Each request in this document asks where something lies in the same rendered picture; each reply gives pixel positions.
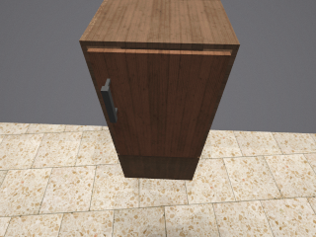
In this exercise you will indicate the handle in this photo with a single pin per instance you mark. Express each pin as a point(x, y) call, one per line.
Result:
point(109, 103)

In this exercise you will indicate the cupboard door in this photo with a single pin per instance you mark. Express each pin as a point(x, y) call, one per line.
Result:
point(165, 98)

